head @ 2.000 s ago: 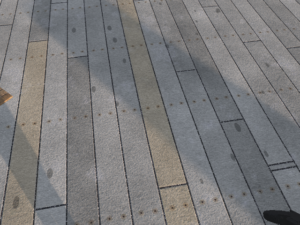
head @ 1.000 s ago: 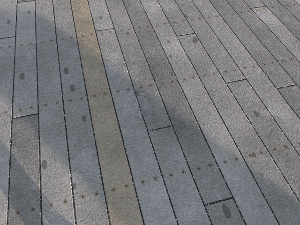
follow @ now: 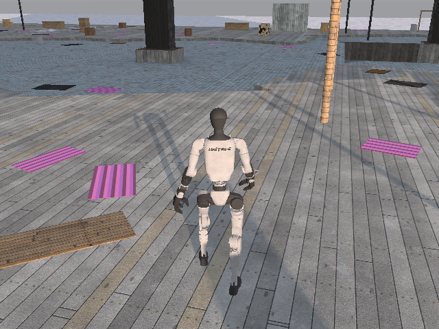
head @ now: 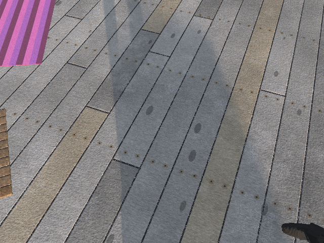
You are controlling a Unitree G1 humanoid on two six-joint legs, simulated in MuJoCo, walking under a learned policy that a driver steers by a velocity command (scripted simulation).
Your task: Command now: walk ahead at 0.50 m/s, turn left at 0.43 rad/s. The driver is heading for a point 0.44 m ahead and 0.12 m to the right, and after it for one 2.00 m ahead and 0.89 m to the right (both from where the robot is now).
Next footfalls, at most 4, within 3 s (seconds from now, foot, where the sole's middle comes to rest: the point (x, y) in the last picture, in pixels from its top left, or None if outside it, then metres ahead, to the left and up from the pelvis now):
0.06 left None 0.20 0.12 -0.77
0.60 right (218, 236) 0.49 -0.14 -0.77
1.06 left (191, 162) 0.81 -0.02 -0.77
1.60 right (274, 155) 0.89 -0.41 -0.77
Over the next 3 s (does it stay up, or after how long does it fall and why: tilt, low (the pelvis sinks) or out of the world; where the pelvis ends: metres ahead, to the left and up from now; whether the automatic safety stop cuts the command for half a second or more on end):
stays up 1.46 -0.68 0.01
